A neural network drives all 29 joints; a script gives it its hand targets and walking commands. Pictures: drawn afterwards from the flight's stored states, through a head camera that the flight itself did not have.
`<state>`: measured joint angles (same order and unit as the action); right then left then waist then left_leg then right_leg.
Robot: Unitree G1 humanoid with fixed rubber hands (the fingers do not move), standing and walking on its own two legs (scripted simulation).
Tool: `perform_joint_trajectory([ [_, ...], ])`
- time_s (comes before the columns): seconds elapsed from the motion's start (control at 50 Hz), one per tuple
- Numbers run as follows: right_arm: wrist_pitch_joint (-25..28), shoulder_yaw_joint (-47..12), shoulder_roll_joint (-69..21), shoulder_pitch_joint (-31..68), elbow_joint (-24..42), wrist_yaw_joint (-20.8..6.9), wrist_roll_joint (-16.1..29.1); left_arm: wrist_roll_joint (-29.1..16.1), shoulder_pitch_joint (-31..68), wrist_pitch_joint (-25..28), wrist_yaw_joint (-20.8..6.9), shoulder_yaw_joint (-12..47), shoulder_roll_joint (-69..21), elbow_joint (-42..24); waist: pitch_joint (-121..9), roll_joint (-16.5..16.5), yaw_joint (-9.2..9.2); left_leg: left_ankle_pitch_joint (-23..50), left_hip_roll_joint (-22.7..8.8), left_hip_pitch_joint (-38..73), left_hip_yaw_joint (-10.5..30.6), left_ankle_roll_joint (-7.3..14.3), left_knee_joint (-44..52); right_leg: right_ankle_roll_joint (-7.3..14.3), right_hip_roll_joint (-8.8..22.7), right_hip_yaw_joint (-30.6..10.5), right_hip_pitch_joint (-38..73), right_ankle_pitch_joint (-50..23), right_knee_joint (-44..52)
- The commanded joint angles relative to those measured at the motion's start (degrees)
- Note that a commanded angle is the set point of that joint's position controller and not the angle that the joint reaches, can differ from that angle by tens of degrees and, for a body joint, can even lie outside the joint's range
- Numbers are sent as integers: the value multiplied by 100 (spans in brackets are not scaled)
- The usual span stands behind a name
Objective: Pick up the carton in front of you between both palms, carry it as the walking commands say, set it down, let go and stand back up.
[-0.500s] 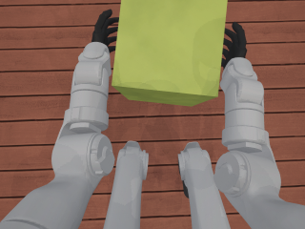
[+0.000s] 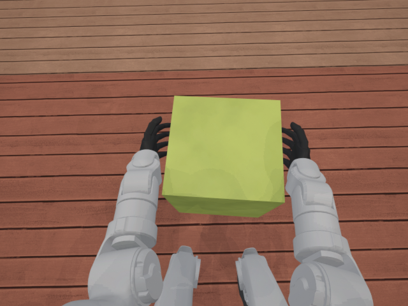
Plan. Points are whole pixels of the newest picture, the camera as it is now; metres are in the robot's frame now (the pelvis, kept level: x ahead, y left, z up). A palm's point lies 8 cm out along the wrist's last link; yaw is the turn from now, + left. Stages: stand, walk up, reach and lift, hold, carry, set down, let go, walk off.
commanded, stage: reach and lift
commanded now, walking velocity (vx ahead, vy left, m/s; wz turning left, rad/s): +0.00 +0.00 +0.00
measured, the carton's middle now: (221, 165) +0.42 +0.00 -0.11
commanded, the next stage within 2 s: hold in 1.68 s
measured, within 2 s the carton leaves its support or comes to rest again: neither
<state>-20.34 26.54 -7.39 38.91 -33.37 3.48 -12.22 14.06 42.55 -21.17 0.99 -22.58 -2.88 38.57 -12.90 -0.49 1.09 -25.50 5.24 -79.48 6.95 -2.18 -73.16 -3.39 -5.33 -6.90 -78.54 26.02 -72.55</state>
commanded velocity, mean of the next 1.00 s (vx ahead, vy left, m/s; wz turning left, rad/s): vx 0.00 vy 0.00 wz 0.00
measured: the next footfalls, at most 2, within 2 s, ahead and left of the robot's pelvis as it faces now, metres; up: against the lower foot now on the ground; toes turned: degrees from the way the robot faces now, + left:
none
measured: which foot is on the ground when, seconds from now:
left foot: down 0.00-1.00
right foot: down 0.00-1.00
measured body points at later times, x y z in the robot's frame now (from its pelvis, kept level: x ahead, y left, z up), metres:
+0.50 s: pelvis +0.05 -0.01 +0.12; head +0.08 +0.00 +0.57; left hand +0.37 +0.15 +0.10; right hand +0.37 -0.16 +0.11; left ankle +0.07 +0.13 -0.60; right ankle +0.06 -0.14 -0.60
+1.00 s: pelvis +0.04 -0.01 +0.14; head +0.02 -0.01 +0.58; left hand +0.35 +0.15 +0.15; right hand +0.35 -0.16 +0.16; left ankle +0.07 +0.13 -0.60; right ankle +0.06 -0.14 -0.60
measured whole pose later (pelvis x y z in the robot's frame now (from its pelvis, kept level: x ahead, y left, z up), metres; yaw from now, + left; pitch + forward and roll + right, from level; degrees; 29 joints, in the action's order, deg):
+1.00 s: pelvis +0.04 -0.01 +0.14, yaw +1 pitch -3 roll +0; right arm -34.7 17.9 -9.8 19.3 -23.0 -0.3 -17.4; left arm 17.3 19.3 -35.5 -0.2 -17.6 -9.1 23.2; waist -0.4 -0.2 0.1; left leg -12.5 2.4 -11.5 8.2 -1.2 -27.2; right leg -1.0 -2.5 -8.1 -11.0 13.1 -27.4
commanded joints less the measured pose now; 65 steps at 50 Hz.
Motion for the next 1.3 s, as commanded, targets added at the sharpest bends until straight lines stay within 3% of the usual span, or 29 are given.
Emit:
perform_joint_trajectory([
  [0.0, 25, -3472, -5993, 3345, -379, -1492, 849, -936, 2982, 158, -1367, 3095, -6355, 134, -3962, 187, -23, 1385, 360, 3190, -608, 113, 1263, 159, -412, 730, 2500, -1233, 1184],
  [0.3, -92, -3954, -6009, 1460, -55, -1529, 769, -961, 1215, 42, -1390, 3601, -6319, -474, -2512, 119, -71, 2275, 193, 5276, -329, 141, 3130, 230, -188, 339, 4904, -2225, 3102],
  [0.46, -508, -4332, -5906, 576, 503, -1556, 871, -1103, 344, -375, -1391, 3942, -6265, -1028, -1698, 69, -83, 2905, 125, 6474, -262, 113, 4143, 215, -96, 284, 6229, -2902, 4124],
  [0.56, -897, -4548, -5905, 167, 861, -1626, 1033, -1257, 46, -769, -1408, 4220, -6176, -1569, -1096, 31, -75, 2864, 83, 7066, -234, 105, 4715, 204, -50, 246, 6874, -2932, 4664],
  [0.68, -1324, -4209, -5722, 131, 847, -1721, 865, -1092, -30, -1201, -1482, 3847, -6024, -1583, 85, 8, -113, 1838, 48, 7039, -301, 145, 5139, 233, 0, 256, 6923, -1978, 5117],
  [0.78, -1342, -3950, -5769, 730, 708, -1800, 766, -1007, 596, -1228, -1586, 3601, -6050, -1429, 262, 0, -101, 1235, 16, 6986, -366, 201, 5112, 290, 21, 308, 6819, -1324, 5111],
  [0.96, -1329, -4087, -5835, 1130, 818, -1831, 828, -1068, 953, -1235, -1589, 3732, -6226, -1492, -232, 69, -91, 1440, 20, 7254, -368, 162, 5084, 276, 12, 348, 7023, -1503, 5039],
  [1.28, -1533, -4265, -5626, 467, 1352, -1793, 932, -1169, 268, -1452, -1494, 3940, -6093, -2047, -278, 79, -106, 2484, 51, 7697, -331, 96, 5270, 229, -70, 335, 7431, -2472, 5216],
])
